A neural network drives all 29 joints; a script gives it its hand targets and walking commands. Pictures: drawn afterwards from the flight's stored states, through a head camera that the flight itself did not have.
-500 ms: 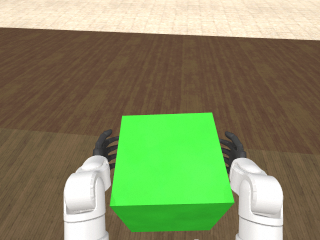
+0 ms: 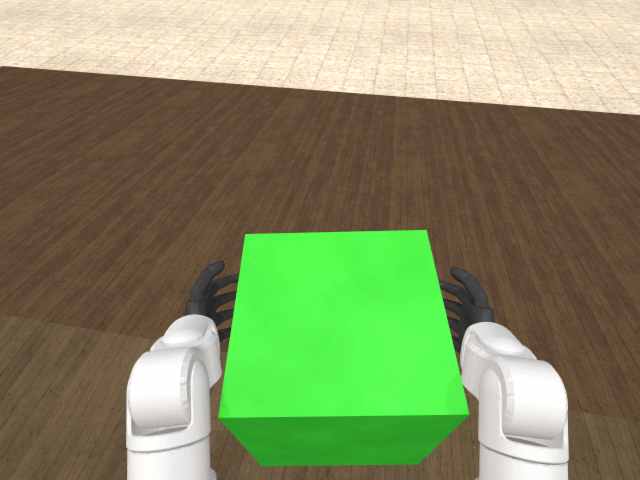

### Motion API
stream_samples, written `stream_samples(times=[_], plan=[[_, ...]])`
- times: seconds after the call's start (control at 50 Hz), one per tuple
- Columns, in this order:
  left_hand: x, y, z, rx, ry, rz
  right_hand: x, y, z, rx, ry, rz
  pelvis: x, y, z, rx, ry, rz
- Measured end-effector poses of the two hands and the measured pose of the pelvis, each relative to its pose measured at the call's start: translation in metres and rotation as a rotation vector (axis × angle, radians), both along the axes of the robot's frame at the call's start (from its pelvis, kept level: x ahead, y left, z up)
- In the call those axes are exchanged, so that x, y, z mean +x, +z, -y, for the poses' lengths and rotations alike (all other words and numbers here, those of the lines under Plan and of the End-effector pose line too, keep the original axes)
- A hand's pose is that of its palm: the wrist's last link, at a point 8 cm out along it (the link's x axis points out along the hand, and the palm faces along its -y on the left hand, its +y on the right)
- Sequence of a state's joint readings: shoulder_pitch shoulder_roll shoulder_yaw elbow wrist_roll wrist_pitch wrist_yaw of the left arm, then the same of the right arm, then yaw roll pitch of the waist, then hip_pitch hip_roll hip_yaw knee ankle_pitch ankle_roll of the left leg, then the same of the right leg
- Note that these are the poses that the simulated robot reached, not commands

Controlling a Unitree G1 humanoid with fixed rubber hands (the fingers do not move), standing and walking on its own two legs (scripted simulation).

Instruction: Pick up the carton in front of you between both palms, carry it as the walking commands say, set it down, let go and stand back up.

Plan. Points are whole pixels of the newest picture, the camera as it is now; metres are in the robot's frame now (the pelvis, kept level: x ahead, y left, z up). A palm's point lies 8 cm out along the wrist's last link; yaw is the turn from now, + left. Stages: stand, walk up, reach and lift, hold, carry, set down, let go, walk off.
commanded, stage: carry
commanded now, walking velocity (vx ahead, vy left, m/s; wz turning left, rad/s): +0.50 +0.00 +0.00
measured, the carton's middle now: (337, 357) +0.27 +0.00 +0.03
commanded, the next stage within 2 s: none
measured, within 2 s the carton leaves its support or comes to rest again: neither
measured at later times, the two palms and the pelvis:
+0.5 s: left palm (252, 132) +0.65 +0.14 +0.11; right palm (422, 138) +0.64 -0.16 +0.11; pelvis +0.34 +0.00 -0.01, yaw +0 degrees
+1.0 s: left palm (277, 52) +1.04 +0.13 +0.11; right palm (398, 53) +1.04 -0.17 +0.11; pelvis +0.67 -0.02 -0.01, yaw -2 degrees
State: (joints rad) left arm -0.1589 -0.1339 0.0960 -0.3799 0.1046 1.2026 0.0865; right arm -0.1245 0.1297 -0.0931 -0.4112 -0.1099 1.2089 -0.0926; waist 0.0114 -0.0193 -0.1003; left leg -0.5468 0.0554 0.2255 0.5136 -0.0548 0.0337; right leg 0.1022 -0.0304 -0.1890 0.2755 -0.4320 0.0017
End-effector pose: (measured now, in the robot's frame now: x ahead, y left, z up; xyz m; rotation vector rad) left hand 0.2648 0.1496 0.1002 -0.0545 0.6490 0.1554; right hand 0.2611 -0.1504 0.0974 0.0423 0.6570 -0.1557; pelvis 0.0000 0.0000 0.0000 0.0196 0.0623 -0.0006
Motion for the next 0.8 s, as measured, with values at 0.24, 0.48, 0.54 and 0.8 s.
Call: stream_samples(times=[0.24, 0.48, 0.54, 0.8], plan=[[0.171, -0.009, -0.011, -0.019, -0.079, -0.1, 0.147, -0.002, -0.012, -0.012, -0.085, -0.101, 0.152, 0.019, -0.03, -0.042, -0.049, -0.013], [0.362, 0.016, 0.002, 0.009, -0.034, 0.032, 0.355, 0.017, 0.003, -0.007, -0.021, 0.03, 0.325, 0.001, -0.004, -0.026, -0.009, -0.001], [0.423, 0.01, 0.012, 0.057, -0.023, 0.028, 0.424, 0.004, 0.011, -0.021, 0.027, 0.028, 0.373, -0.019, 0.01, -0.022, 0.007, 0.018], [0.609, -0.002, 0.017, 0.052, 0.025, -0.113, 0.628, -0.005, 0.017, -0.028, 0.094, -0.111, 0.513, 0.008, 0.035, 0.002, 0.004, -0.036]])
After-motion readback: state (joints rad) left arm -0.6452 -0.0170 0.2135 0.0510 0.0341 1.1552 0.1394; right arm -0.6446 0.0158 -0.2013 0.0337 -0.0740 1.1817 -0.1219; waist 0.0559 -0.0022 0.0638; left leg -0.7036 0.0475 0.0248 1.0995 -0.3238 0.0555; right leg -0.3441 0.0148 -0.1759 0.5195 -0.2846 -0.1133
